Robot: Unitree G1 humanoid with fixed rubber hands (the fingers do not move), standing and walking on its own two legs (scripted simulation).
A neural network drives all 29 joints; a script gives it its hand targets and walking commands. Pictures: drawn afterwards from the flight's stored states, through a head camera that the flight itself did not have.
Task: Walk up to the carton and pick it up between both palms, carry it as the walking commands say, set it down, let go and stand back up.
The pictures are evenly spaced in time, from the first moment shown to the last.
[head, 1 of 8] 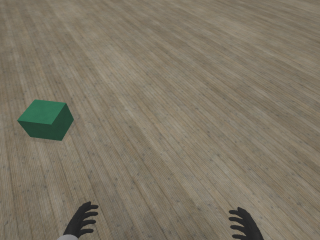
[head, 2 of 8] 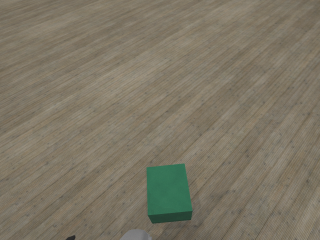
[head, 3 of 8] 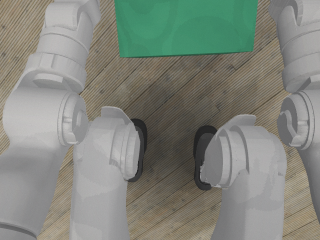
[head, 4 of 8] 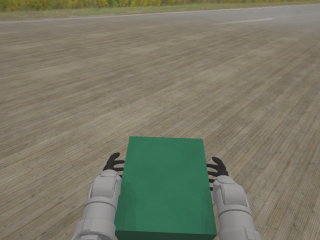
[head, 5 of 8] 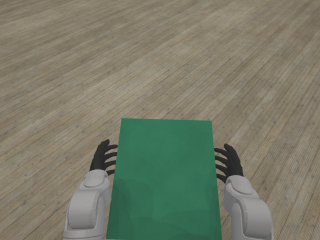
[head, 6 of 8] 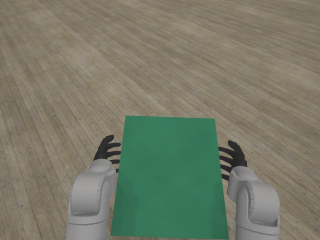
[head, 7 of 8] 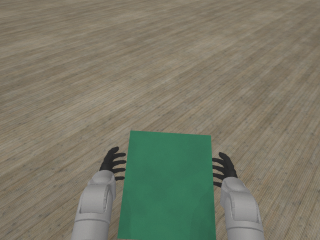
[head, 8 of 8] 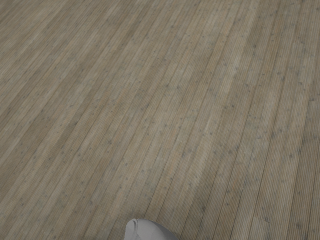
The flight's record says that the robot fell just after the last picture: yes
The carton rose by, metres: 0.70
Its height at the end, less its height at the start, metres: +0.01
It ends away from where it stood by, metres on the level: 6.12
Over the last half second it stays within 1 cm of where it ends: yes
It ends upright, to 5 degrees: no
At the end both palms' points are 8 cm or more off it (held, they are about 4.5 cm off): yes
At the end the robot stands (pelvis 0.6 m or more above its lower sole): no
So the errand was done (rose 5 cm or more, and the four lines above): no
